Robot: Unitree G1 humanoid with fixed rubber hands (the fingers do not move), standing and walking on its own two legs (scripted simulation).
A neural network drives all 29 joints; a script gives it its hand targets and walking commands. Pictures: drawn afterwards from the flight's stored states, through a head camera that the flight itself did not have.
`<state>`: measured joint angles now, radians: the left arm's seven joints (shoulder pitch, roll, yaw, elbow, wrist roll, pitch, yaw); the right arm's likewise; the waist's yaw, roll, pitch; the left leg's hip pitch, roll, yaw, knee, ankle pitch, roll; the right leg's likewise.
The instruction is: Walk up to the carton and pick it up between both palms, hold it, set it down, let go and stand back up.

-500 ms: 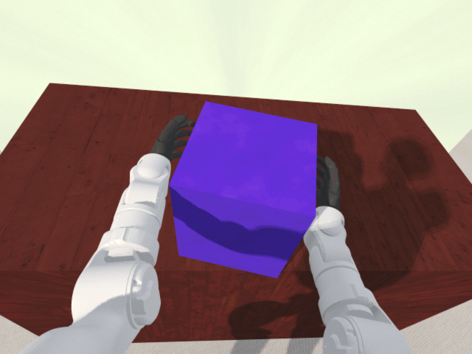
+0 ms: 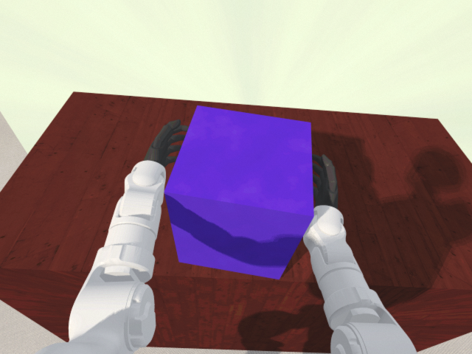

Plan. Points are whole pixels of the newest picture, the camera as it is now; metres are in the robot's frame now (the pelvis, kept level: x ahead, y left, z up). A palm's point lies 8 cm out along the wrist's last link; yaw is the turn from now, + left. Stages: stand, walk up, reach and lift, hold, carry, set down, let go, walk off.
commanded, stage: reach and lift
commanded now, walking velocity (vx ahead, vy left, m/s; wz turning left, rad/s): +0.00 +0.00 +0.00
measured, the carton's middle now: (240, 197) +0.38 -0.04 +0.04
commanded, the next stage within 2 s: none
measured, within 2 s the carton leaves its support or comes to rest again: neither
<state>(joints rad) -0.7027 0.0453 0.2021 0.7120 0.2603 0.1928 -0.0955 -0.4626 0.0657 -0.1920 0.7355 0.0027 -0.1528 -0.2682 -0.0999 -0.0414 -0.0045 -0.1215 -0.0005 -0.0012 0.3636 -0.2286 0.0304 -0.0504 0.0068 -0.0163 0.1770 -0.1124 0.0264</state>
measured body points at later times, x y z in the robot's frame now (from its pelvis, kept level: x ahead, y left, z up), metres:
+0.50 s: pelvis -0.01 +0.00 +0.00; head -0.04 +0.04 +0.45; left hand +0.40 +0.11 +0.16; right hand +0.35 -0.19 +0.14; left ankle -0.02 +0.09 -0.75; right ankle -0.01 -0.14 -0.75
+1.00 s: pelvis -0.03 -0.01 +0.00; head -0.08 +0.01 +0.44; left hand +0.37 +0.11 +0.20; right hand +0.35 -0.19 +0.18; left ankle -0.02 +0.09 -0.75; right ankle -0.01 -0.14 -0.75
